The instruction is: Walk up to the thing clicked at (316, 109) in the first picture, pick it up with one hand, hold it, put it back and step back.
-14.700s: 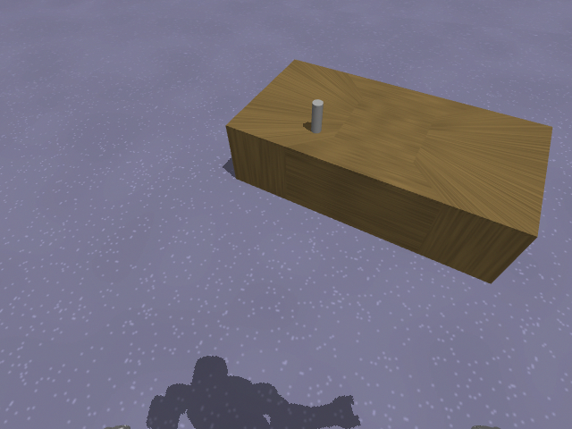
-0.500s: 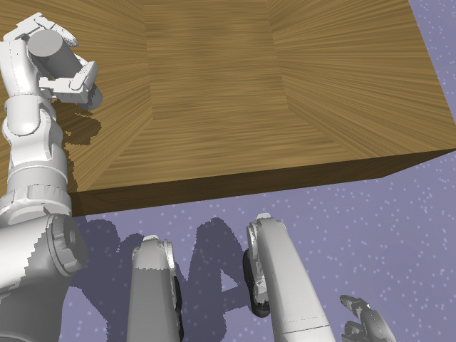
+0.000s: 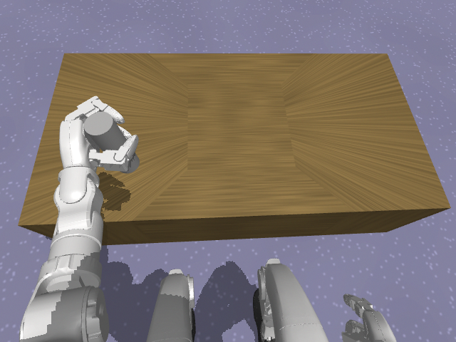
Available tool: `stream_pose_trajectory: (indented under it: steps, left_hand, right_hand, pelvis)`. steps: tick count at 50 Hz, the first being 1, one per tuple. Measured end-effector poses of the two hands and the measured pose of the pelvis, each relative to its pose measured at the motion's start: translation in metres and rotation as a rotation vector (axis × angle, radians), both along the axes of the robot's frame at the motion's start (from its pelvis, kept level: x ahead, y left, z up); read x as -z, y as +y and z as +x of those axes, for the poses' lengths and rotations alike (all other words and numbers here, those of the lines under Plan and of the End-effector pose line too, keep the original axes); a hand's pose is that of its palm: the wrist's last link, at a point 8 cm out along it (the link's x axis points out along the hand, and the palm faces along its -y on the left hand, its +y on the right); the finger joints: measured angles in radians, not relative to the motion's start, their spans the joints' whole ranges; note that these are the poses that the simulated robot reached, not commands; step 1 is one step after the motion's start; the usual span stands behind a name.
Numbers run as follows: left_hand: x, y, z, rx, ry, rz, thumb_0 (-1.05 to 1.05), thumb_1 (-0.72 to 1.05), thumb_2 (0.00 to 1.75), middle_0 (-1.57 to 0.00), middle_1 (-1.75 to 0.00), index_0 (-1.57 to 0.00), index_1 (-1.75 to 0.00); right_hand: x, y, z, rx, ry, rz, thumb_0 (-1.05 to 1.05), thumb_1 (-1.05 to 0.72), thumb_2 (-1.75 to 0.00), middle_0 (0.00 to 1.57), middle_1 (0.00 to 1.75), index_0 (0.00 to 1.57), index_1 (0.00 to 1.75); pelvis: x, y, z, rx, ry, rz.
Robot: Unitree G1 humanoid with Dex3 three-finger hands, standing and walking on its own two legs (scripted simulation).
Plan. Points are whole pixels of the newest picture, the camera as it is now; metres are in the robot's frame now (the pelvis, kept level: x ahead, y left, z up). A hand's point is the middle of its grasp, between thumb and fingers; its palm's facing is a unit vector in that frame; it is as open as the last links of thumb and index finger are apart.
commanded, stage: lift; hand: left
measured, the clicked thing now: (115, 145) +0.44 +0.19 +0.02
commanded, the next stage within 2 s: hold in 0.96 s
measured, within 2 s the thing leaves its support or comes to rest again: neither
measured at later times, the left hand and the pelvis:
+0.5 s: hand (101, 136) +0.40 +0.18 +0.10, palm faces +0.09 -1.00 -0.01, open 7.0 cm; pelvis +0.02 +0.00 +0.06, yaw +1 degrees
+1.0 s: hand (97, 133) +0.39 +0.17 +0.13, palm faces +0.10 -0.99 +0.00, open 7.0 cm; pelvis +0.04 -0.01 +0.09, yaw +1 degrees
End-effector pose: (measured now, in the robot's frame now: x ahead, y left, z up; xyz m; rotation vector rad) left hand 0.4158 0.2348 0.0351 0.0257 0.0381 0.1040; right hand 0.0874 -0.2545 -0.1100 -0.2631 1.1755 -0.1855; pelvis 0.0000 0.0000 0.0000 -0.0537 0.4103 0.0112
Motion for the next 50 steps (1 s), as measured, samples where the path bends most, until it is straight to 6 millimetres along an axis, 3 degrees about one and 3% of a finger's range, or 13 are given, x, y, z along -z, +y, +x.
stream_pose_trajectory:
  steps: [7, 19, 50]
  left_hand:
    - [-0.030, 0.001, -0.017, -0.003, -0.010, -0.007, -0.01, -0.21, 1.29, -0.91, -1.32, -0.96, -1.34]
    - [-0.059, -0.003, -0.037, 0.004, -0.016, -0.015, -0.01, -0.22, 1.29, -0.93, -1.31, -0.97, -1.33]
    - [-0.099, -0.013, -0.056, 0.004, -0.034, -0.020, -0.01, -0.19, 1.26, -0.92, -1.30, -0.97, -1.31]
  right_hand:
    - [-0.028, 0.001, 0.016, -0.016, -0.043, 0.004, 0.01, -0.92, -0.90, 0.20, 0.30, 0.20, 0.30]
    - [-0.061, 0.006, 0.037, -0.032, -0.104, 0.015, 0.01, -0.92, -0.90, 0.20, 0.30, 0.20, 0.30]
    - [-0.095, 0.003, 0.068, -0.031, -0.169, 0.028, 0.01, -0.91, -0.90, 0.20, 0.30, 0.20, 0.30]
  pelvis:
    - [-0.026, -0.001, 0.007, -0.006, -0.059, 0.003]
    - [-0.055, -0.001, 0.017, -0.009, -0.127, 0.012]
    - [-0.087, -0.007, 0.038, -0.008, -0.232, 0.028]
